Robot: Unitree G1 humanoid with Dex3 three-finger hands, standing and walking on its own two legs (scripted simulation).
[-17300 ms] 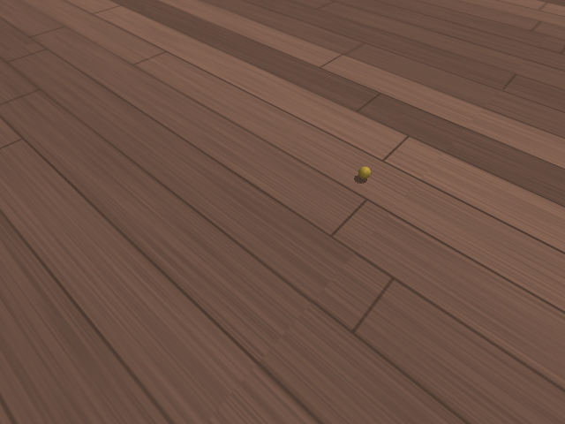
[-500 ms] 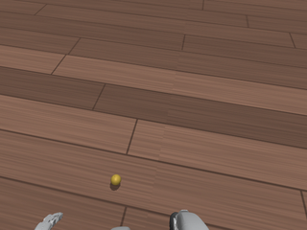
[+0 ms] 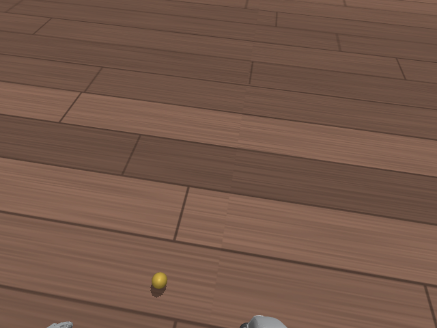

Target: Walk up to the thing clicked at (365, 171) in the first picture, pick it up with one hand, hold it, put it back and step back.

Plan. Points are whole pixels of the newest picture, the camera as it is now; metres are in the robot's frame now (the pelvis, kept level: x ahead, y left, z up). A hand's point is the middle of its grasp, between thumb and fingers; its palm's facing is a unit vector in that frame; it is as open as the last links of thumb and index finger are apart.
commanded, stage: walk up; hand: left
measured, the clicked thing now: (159, 280) +0.36 +0.23 -0.73
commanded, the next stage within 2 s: stand in 0.76 s
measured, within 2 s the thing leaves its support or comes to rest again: neither
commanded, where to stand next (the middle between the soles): +0.01 -0.04 m, yaw +3 degrees
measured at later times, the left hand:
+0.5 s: hand out of the picture +0.12 +0.23 -0.14, palm faces +0.00 -0.94 -0.33, open 7.4 cm
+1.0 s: hand out of the picture +0.10 +0.23 -0.13, palm faces -0.01 -0.94 -0.33, open 7.4 cm
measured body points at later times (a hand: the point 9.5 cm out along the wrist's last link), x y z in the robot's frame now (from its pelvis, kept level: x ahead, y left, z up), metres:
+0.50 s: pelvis +0.02 -0.02 +0.01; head +0.04 -0.02 +0.46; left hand +0.12 +0.28 -0.11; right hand +0.13 -0.33 -0.11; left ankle -0.02 +0.12 -0.72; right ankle +0.07 -0.13 -0.72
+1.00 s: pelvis +0.02 -0.02 +0.02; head +0.03 -0.02 +0.47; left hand +0.10 +0.28 -0.11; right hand +0.09 -0.32 -0.12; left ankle -0.02 +0.12 -0.72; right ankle +0.07 -0.13 -0.72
